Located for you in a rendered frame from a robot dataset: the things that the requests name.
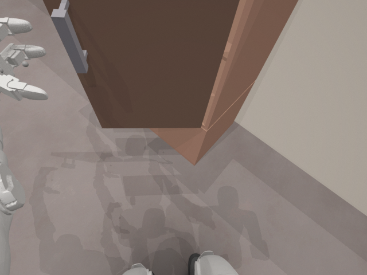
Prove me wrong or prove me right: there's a robot left hand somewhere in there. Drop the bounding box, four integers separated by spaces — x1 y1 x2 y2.
0 17 48 101

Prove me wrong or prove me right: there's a left robot upper arm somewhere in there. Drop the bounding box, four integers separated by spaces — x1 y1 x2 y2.
0 163 26 275

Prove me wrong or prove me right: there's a right robot foot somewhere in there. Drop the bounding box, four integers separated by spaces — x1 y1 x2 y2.
188 253 200 275

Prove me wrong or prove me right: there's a handle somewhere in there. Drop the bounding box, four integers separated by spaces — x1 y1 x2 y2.
51 0 88 73

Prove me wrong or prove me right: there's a cupboard door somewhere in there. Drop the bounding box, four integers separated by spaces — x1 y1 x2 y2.
43 0 240 128

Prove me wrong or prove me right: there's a robot right thigh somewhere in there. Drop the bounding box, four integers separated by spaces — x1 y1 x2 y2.
194 255 238 275

